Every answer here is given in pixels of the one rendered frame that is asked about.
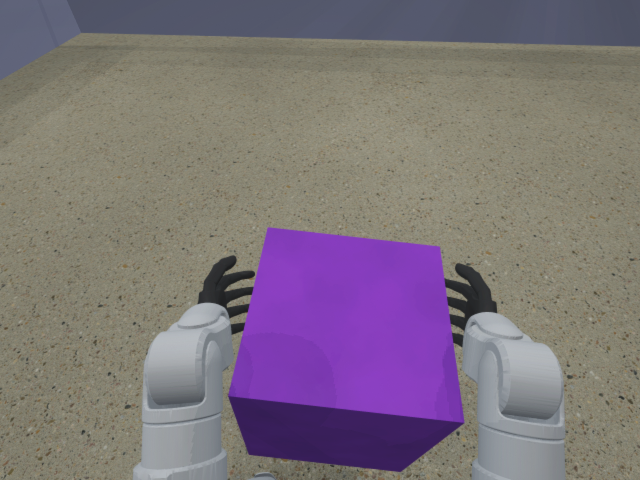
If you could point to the robot left forearm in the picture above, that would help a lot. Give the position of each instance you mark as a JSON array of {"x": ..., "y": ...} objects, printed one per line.
[{"x": 183, "y": 397}]

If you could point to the left robot hand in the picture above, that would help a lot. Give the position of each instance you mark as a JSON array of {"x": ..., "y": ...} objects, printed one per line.
[{"x": 215, "y": 285}]

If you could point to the right robot hand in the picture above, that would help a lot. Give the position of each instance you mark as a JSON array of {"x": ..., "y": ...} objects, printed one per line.
[{"x": 478, "y": 297}]

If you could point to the carton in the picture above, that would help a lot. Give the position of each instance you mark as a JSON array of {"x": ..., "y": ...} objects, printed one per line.
[{"x": 347, "y": 354}]

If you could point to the robot right forearm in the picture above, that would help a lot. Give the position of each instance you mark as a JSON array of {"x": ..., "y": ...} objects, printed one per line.
[{"x": 520, "y": 402}]

